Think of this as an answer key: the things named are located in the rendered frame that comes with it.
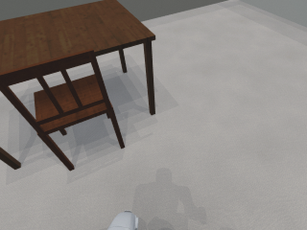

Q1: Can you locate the left robot thigh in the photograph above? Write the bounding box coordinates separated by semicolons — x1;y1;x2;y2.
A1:
107;212;139;230

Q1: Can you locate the table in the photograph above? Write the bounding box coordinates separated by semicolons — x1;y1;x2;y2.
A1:
0;0;155;170

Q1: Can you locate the chair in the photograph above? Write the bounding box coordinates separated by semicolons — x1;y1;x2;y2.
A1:
0;48;125;171

